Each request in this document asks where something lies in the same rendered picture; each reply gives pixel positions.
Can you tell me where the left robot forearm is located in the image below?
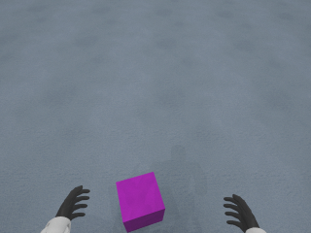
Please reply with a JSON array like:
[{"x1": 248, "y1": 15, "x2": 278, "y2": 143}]
[{"x1": 41, "y1": 216, "x2": 71, "y2": 233}]

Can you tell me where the carton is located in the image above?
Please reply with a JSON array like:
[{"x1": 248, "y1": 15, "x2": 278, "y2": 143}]
[{"x1": 116, "y1": 172, "x2": 165, "y2": 233}]

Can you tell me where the robot right hand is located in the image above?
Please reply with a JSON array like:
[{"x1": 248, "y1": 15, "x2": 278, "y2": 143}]
[{"x1": 224, "y1": 194, "x2": 259, "y2": 233}]

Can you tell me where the robot left hand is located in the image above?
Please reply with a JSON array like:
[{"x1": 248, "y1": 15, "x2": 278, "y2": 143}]
[{"x1": 55, "y1": 185, "x2": 90, "y2": 220}]

